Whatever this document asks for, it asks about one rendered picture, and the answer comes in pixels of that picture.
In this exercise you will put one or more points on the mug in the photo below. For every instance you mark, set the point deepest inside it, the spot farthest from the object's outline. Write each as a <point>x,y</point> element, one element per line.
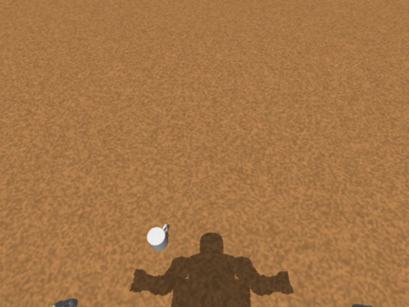
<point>157,238</point>

